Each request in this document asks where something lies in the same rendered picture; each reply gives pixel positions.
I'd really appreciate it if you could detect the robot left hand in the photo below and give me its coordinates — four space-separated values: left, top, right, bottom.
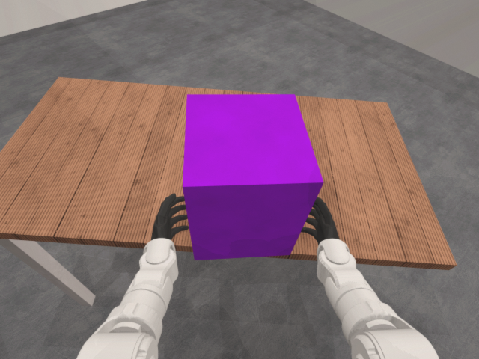
151 193 189 240

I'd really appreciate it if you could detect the left robot upper arm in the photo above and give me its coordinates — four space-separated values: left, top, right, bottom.
79 333 158 359

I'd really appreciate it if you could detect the right robot upper arm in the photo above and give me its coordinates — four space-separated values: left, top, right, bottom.
351 328 438 359

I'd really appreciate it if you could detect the robot left forearm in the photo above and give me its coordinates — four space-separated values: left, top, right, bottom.
77 238 178 359

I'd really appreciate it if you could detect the carton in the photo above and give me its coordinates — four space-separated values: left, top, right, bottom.
183 94 323 260

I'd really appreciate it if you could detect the robot right hand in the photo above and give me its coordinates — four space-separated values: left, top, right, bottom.
301 197 339 245

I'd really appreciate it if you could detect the table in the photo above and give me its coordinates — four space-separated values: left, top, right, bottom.
0 77 457 306

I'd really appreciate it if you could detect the robot right forearm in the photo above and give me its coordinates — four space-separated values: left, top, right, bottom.
317 239 439 359

